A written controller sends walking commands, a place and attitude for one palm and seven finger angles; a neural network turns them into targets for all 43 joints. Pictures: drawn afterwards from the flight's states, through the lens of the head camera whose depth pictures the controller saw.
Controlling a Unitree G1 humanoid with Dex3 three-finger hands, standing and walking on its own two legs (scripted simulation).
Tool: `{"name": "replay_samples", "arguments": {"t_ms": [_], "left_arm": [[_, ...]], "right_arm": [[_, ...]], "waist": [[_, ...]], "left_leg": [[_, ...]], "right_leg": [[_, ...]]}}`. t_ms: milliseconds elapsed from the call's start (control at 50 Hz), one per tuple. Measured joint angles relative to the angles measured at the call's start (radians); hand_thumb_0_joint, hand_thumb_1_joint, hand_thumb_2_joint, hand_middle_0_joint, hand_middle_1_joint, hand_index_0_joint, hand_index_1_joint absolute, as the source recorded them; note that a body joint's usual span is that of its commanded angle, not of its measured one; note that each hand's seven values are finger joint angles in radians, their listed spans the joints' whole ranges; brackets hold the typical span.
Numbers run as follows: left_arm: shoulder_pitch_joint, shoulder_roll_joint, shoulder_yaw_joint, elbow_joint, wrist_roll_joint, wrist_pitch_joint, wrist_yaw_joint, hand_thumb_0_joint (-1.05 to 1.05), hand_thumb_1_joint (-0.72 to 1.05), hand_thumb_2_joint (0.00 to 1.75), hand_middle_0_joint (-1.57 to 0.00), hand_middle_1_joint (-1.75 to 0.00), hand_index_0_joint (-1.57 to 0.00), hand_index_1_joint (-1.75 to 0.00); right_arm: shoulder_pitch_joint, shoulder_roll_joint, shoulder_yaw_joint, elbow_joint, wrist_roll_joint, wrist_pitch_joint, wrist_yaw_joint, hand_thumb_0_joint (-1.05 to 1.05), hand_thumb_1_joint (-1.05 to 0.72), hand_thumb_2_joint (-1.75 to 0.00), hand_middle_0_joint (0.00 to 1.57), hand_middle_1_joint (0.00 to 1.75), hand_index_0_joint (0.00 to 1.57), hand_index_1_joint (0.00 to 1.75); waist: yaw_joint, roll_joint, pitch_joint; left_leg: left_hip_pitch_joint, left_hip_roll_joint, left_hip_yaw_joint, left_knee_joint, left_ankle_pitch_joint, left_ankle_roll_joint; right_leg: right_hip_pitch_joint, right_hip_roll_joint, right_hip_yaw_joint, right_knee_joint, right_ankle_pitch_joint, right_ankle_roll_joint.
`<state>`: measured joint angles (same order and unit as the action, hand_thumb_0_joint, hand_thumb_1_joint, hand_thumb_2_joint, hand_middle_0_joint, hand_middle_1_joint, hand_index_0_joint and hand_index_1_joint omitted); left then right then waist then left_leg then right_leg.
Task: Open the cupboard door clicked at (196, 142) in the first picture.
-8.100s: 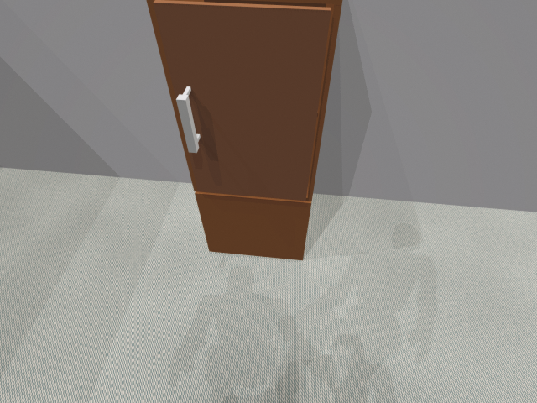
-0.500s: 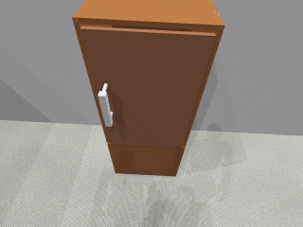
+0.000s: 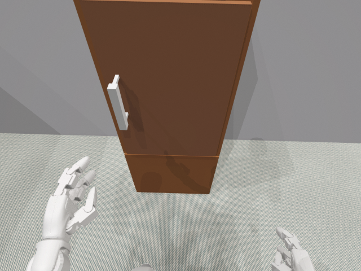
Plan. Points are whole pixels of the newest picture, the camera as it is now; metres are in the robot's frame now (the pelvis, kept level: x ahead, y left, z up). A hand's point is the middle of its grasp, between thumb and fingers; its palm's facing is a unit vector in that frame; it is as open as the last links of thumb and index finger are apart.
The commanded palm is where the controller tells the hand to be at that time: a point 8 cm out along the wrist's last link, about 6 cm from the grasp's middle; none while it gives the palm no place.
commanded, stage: raise the hand with hooked fingers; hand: left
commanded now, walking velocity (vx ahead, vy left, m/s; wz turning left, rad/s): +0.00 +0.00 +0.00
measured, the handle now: (120, 103) +0.57 +0.21 +0.02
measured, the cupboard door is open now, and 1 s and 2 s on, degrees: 0 0 0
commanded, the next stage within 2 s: move the hooked fingers beside the handle in 1.84 s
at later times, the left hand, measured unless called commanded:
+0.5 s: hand (77, 222) +0.22 +0.23 +0.00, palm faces -0.01 -1.00 -0.04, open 10.6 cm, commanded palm +0.19 +0.28 +0.00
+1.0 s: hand (53, 206) +0.25 +0.28 +0.02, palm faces +0.02 -1.00 -0.05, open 13.5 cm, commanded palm +0.23 +0.33 +0.03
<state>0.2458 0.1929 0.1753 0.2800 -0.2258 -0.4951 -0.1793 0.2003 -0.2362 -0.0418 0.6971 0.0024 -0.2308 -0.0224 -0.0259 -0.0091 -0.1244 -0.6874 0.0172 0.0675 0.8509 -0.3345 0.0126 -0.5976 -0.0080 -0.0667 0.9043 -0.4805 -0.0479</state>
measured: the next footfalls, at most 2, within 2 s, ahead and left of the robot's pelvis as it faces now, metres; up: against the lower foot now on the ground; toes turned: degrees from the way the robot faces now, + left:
none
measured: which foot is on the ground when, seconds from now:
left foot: down 0.00-1.00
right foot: down 0.00-1.00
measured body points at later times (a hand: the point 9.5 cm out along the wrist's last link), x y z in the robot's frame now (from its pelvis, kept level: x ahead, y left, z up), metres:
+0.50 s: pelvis -0.02 +0.00 -0.04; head +0.04 +0.01 +0.40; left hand +0.22 +0.28 +0.01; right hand +0.14 -0.23 -0.13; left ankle +0.05 +0.11 -0.69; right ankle -0.02 -0.09 -0.69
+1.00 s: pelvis -0.01 +0.04 -0.03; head +0.05 +0.06 +0.42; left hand +0.24 +0.33 +0.02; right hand +0.16 -0.21 -0.09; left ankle +0.05 +0.12 -0.69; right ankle -0.02 -0.09 -0.69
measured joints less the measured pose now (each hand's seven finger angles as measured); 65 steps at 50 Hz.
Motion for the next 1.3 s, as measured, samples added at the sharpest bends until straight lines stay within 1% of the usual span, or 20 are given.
{"name": "replay_samples", "arguments": {"t_ms": [20,40,60,80,120,180,240,280,340,400,440,480,520,580,640,700,860,1040,1160,1300], "left_arm": [[-0.012,0.010,0.013,0.010,-0.013,-0.055,-0.062,0.01,0.76,0.84,-0.21,-0.39,-0.21,-0.39],[-0.017,0.018,0.023,0.016,-0.028,-0.086,-0.117,0.00,0.74,0.83,-0.21,-0.40,-0.21,-0.40],[-0.013,0.025,0.032,0.017,-0.044,-0.091,-0.162,0.00,0.72,0.82,-0.21,-0.41,-0.21,-0.42],[-0.003,0.030,0.039,0.015,-0.062,-0.078,-0.195,0.00,0.70,0.82,-0.21,-0.43,-0.22,-0.43],[0.028,0.032,0.051,0.004,-0.090,-0.028,-0.224,0.00,0.65,0.80,-0.22,-0.46,-0.22,-0.46],[0.085,0.030,0.072,-0.042,-0.097,0.021,-0.197,0.01,0.58,0.77,-0.22,-0.50,-0.23,-0.50],[0.120,0.036,0.076,-0.113,-0.088,0.008,-0.162,0.01,0.51,0.74,-0.23,-0.54,-0.23,-0.55],[0.109,0.050,0.072,-0.143,-0.086,-0.009,-0.166,0.01,0.46,0.72,-0.23,-0.57,-0.23,-0.58],[0.053,0.077,0.069,-0.146,-0.094,0.004,-0.200,0.01,0.39,0.69,-0.23,-0.62,-0.24,-0.62],[0.003,0.101,0.080,-0.124,-0.106,0.068,-0.226,0.01,0.32,0.66,-0.24,-0.66,-0.24,-0.67],[-0.012,0.108,0.095,-0.108,-0.114,0.109,-0.228,0.01,0.28,0.64,-0.24,-0.69,-0.25,-0.70],[-0.010,0.108,0.109,-0.104,-0.118,0.131,-0.214,0.01,0.23,0.62,-0.25,-0.72,-0.25,-0.73],[0.000,0.106,0.119,-0.105,-0.119,0.129,-0.196,0.01,0.19,0.60,-0.25,-0.75,-0.25,-0.76],[0.008,0.102,0.125,-0.102,-0.115,0.103,-0.181,0.01,0.12,0.57,-0.26,-0.80,-0.26,-0.80],[0.002,0.103,0.123,-0.092,-0.112,0.082,-0.180,0.00,0.05,0.54,-0.26,-0.84,-0.26,-0.85],[-0.011,0.108,0.121,-0.083,-0.109,0.079,-0.186,0.00,-0.02,0.51,-0.26,-0.89,-0.27,-0.89],[-0.046,0.132,0.132,-0.077,-0.106,0.100,-0.191,0.00,-0.21,0.43,-0.28,-1.01,-0.28,-1.01],[-0.123,0.166,0.155,-0.022,-0.101,0.148,-0.218,-0.01,-0.41,0.35,-0.29,-1.14,-0.30,-1.14],[-0.173,0.189,0.184,0.029,-0.107,0.162,-0.248,-0.01,-0.47,0.32,-0.30,-1.18,-0.30,-1.18],[-0.231,0.215,0.223,0.101,-0.119,0.171,-0.288,-0.01,-0.50,0.31,-0.30,-1.19,-0.30,-1.20]], "right_arm": [[-0.017,-0.004,-0.006,-0.028,0.003,-0.002,0.008,0.01,-0.90,-0.90,0.20,0.30,0.21,0.30],[-0.033,-0.010,-0.011,-0.057,0.007,-0.001,0.014,0.01,-0.90,-0.90,0.20,0.30,0.21,0.30],[-0.045,-0.016,-0.015,-0.086,0.013,0.004,0.015,0.01,-0.90,-0.90,0.20,0.30,0.21,0.30],[-0.054,-0.023,-0.018,-0.113,0.020,0.010,0.011,0.01,-0.90,-0.90,0.20,0.30,0.21,0.30],[-0.061,-0.032,-0.020,-0.158,0.030,0.019,-0.005,0.01,-0.90,-0.90,0.20,0.30,0.21,0.30],[-0.053,-0.033,-0.016,-0.189,0.033,0.023,-0.030,0.01,-0.90,-0.90,0.20,0.30,0.20,0.30],[-0.037,-0.022,0.002,-0.179,0.026,0.015,-0.052,0.01,-0.90,-0.90,0.20,0.30,0.20,0.30],[-0.029,-0.012,0.020,-0.155,0.023,0.008,-0.061,0.01,-0.90,-0.90,0.20,0.30,0.20,0.30],[-0.020,0.006,0.048,-0.120,0.026,0.005,-0.067,0.01,-0.90,-0.90,0.20,0.30,0.21,0.30],[-0.004,0.028,0.063,-0.098,0.031,0.015,-0.065,0.01,-0.90,-0.90,0.20,0.30,0.21,0.30],[0.013,0.039,0.066,-0.092,0.032,0.023,-0.062,0.01,-0.90,-0.90,0.20,0.30,0.21,0.30],[0.032,0.042,0.064,-0.090,0.031,0.026,-0.057,0.01,-0.90,-0.90,0.20,0.30,0.21,0.30],[0.050,0.040,0.058,-0.090,0.028,0.027,-0.053,0.01,-0.90,-0.90,0.20,0.30,0.21,0.30],[0.073,0.023,0.049,-0.092,0.026,0.026,-0.049,0.01,-0.90,-0.90,0.20,0.30,0.21,0.30],[0.081,0.000,0.042,-0.094,0.026,0.024,-0.048,0.01,-0.90,-0.90,0.20,0.30,0.21,0.30],[0.079,-0.018,0.037,-0.098,0.028,0.024,-0.050,0.01,-0.90,-0.90,0.20,0.30,0.21,0.30],[0.053,-0.027,0.045,-0.131,0.031,0.026,-0.050,0.01,-0.90,-0.90,0.20,0.30,0.21,0.30],[0.041,-0.017,0.077,-0.162,0.031,0.035,-0.048,0.01,-0.90,-0.90,0.20,0.30,0.21,0.30],[0.051,-0.015,0.088,-0.159,0.031,0.043,-0.048,0.01,-0.90,-0.90,0.20,0.30,0.21,0.30],[0.070,-0.026,0.085,-0.140,0.034,0.052,-0.053,0.01,-0.90,-0.90,0.20,0.30,0.21,0.30]], "waist": [[0.004,-0.006,-0.010],[0.007,-0.010,-0.016],[0.011,-0.012,-0.020],[0.015,-0.013,-0.021],[0.026,-0.013,-0.022],[0.046,-0.007,-0.020],[0.060,0.003,-0.016],[0.064,0.011,-0.013],[0.059,0.025,-0.005],[0.043,0.035,0.000],[0.030,0.038,0.001],[0.018,0.043,0.000],[0.010,0.043,-0.003],[0.006,0.043,-0.008],[0.006,0.042,-0.008],[0.007,0.037,-0.004],[0.008,0.026,0.004],[0.016,0.029,0.015],[0.019,0.032,0.018],[0.015,0.033,0.022]], "left_leg": [[-0.057,0.007,-0.001,0.059,-0.021,-0.002],[-0.107,0.013,-0.004,0.113,-0.040,-0.006],[-0.148,0.018,-0.007,0.161,-0.057,-0.008],[-0.181,0.021,-0.010,0.202,-0.069,-0.009],[-0.227,0.025,-0.019,0.262,-0.091,-0.015],[-0.266,0.032,-0.042,0.318,-0.112,-0.017],[-0.287,0.037,-0.069,0.345,-0.121,-0.019],[-0.301,0.040,-0.085,0.354,-0.122,-0.019],[-0.314,0.043,-0.096,0.357,-0.117,-0.018],[-0.308,0.045,-0.090,0.338,-0.108,-0.013],[-0.292,0.046,-0.078,0.315,-0.101,-0.007],[-0.276,0.045,-0.066,0.291,-0.093,-0.001],[-0.262,0.043,-0.054,0.270,-0.087,0.005],[-0.254,0.038,-0.043,0.255,-0.084,0.014],[-0.255,0.033,-0.038,0.254,-0.084,0.023],[-0.254,0.028,-0.036,0.255,-0.086,0.030],[-0.224,0.021,-0.038,0.233,-0.081,0.040],[-0.184,0.014,-0.042,0.197,-0.071,0.045],[-0.165,0.013,-0.040,0.177,-0.066,0.045],[-0.154,0.015,-0.039,0.163,-0.063,0.042]], "right_leg": [[-0.058,0.004,0.002,0.058,-0.013,0.005],[-0.107,0.009,0.001,0.112,-0.035,-0.001],[-0.147,0.012,0.000,0.160,-0.056,-0.008],[-0.177,0.014,-0.003,0.200,-0.072,-0.014],[-0.218,0.015,-0.011,0.256,-0.095,-0.017],[-0.241,0.023,-0.032,0.294,-0.115,-0.020],[-0.244,0.031,-0.058,0.297,-0.118,-0.024],[-0.247,0.036,-0.072,0.293,-0.115,-0.026],[-0.252,0.041,-0.083,0.282,-0.105,-0.025],[-0.247,0.043,-0.076,0.260,-0.090,-0.018],[-0.238,0.043,-0.064,0.239,-0.078,-0.013],[-0.226,0.042,-0.053,0.216,-0.066,-0.006],[-0.217,0.040,-0.041,0.197,-0.057,0.001],[-0.212,0.034,-0.030,0.183,-0.051,0.010],[-0.212,0.029,-0.026,0.180,-0.050,0.018],[-0.208,0.024,-0.025,0.178,-0.050,0.024],[-0.170,0.020,-0.026,0.142,-0.037,0.036],[-0.123,0.017,-0.031,0.094,-0.020,0.042],[-0.104,0.017,-0.028,0.073,-0.014,0.043],[-0.096,0.020,-0.027,0.059,-0.011,0.039]]}}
